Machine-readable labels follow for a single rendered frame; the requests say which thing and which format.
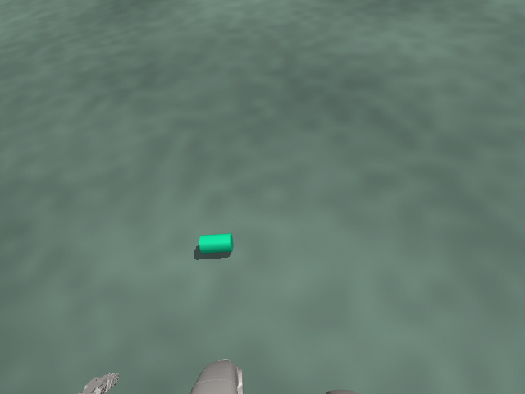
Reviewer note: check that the left robot hand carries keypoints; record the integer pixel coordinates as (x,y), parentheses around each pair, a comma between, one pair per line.
(101,385)

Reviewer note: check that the can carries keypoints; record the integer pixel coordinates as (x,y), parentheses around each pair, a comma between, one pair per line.
(216,243)

